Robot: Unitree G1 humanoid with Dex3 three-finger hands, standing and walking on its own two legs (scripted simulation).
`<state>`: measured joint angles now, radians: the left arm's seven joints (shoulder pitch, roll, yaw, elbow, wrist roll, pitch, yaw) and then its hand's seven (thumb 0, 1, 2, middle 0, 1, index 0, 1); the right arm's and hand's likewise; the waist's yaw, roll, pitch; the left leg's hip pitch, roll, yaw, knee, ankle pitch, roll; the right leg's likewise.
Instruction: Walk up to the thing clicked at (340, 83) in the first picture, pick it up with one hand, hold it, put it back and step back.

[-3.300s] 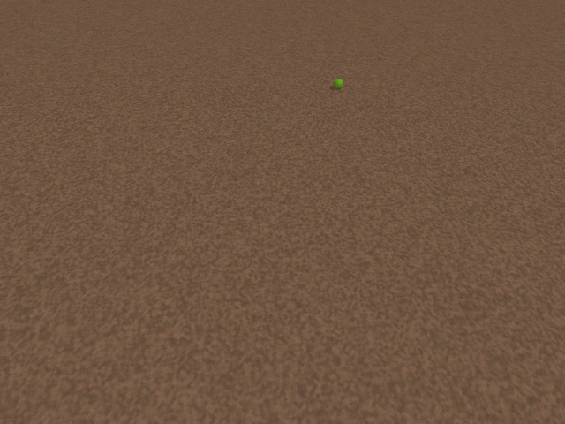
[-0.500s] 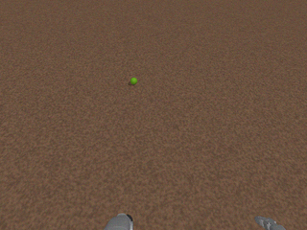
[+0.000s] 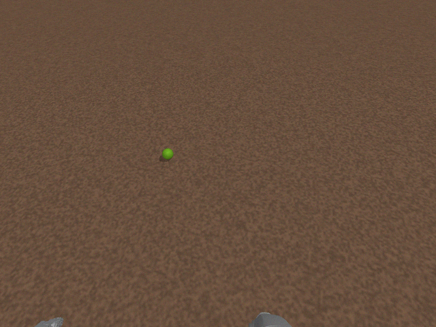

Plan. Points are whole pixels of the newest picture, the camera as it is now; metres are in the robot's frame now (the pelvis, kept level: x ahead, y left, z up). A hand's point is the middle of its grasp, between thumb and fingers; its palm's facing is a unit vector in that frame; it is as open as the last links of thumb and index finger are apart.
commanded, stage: walk up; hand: left
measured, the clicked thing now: (167, 153) +1.20 +0.28 -0.71
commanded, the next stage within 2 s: none
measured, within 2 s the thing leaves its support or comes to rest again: neither
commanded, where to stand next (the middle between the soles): +0.77 +0.08 m, yaw -1 degrees
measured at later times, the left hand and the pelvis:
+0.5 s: hand (61, 296) +0.23 +0.34 -0.14, palm faces -0.02 -0.93 -0.36, open 7.4 cm; pelvis +0.21 +0.06 +0.01, yaw +1 degrees
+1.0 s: hand (102, 184) +0.50 +0.31 -0.10, palm faces -0.02 -0.92 -0.39, open 7.4 cm; pelvis +0.40 +0.04 +0.02, yaw +0 degrees
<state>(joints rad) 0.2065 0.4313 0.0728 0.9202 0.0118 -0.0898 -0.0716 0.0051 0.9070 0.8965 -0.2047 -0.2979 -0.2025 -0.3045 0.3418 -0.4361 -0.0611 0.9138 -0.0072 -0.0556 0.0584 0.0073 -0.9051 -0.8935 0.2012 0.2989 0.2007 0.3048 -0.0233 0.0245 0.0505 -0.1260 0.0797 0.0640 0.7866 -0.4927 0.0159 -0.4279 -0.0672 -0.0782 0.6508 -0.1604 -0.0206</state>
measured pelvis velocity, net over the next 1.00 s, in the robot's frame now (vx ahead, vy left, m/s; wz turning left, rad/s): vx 0.40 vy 0.04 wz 0.00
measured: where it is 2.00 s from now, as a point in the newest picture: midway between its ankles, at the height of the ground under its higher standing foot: (199, 222)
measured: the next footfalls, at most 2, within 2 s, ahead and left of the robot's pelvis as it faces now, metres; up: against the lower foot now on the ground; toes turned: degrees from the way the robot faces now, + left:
left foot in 0.38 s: +0.31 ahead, +0.17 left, +0.00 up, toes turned +7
right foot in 0.84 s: +0.51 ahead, -0.08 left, +0.00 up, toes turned -5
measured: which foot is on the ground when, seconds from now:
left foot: up 0.00-0.36, down 0.38-0.86, up 0.88-1.00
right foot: down 0.00-0.42, up 0.44-0.82, down 0.84-1.00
